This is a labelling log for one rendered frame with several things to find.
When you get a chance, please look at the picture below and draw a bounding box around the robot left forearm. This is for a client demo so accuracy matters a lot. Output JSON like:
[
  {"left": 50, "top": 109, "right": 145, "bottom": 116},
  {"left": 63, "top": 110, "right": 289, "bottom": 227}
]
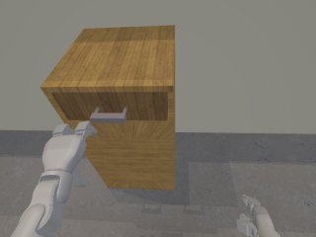
[{"left": 11, "top": 170, "right": 73, "bottom": 237}]

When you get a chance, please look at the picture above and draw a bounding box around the right robot hand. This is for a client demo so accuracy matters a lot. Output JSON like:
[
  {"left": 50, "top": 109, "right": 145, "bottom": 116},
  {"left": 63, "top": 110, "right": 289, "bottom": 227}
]
[{"left": 236, "top": 195, "right": 276, "bottom": 237}]

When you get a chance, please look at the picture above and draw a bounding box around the handle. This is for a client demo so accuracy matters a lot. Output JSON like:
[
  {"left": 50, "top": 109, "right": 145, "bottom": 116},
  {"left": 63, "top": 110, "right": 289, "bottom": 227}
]
[{"left": 90, "top": 107, "right": 127, "bottom": 123}]

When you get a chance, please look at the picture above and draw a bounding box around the drawer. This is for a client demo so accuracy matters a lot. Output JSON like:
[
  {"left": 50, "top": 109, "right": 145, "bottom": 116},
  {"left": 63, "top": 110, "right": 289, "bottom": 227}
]
[{"left": 51, "top": 91, "right": 168, "bottom": 121}]

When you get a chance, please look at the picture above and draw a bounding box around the cabinet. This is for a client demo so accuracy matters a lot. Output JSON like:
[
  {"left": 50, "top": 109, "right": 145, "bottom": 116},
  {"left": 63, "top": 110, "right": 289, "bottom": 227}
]
[{"left": 40, "top": 25, "right": 176, "bottom": 191}]

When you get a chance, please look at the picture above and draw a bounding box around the left robot hand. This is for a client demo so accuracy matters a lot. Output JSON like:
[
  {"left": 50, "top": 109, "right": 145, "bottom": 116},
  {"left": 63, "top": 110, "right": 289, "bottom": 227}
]
[{"left": 42, "top": 120, "right": 98, "bottom": 188}]

